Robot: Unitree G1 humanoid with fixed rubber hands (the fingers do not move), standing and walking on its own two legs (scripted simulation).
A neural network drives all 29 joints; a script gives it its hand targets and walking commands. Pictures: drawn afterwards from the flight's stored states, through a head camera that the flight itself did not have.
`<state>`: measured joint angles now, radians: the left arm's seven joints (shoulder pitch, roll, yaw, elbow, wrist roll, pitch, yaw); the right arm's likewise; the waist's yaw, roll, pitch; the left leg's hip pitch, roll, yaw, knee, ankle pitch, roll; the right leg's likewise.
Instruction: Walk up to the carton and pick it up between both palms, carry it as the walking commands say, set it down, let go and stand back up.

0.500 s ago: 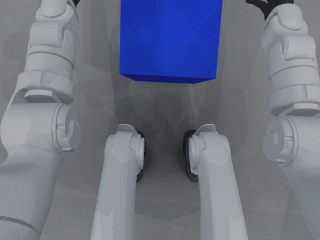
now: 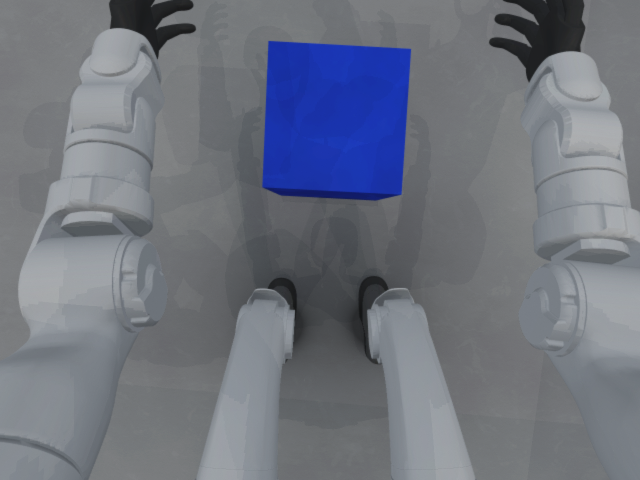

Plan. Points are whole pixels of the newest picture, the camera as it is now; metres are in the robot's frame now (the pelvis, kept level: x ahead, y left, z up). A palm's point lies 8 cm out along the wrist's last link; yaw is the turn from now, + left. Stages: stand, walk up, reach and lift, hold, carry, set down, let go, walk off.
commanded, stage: set down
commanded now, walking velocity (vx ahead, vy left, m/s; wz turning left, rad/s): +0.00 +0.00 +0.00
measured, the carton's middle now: (333, 136) +0.52 -0.01 -0.46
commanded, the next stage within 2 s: let go in 0.24 s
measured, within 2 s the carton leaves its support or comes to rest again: neither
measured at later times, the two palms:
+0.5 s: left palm (100, 66) +0.50 +0.20 -0.04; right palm (591, 81) +0.48 -0.22 -0.04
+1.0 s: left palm out of the picture +0.31 +0.22 +0.07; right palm out of the picture +0.29 -0.23 +0.08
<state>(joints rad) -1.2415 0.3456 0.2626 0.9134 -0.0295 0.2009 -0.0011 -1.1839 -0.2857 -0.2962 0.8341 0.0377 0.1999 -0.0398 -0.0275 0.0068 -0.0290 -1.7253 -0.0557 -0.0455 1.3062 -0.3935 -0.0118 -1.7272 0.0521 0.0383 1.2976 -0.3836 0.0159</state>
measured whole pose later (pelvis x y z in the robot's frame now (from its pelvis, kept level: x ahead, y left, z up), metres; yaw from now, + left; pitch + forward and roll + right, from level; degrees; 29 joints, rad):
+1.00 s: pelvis +0.08 +0.00 +0.16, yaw +0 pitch +14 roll +0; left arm 0.00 0.18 0.10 0.52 0.01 0.01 -0.05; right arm 0.03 -0.19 -0.09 0.50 0.00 0.01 0.05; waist -0.02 0.00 0.00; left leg -0.54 -0.03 -0.06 0.56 -0.26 0.00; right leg -0.55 0.04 0.05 0.55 -0.25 0.00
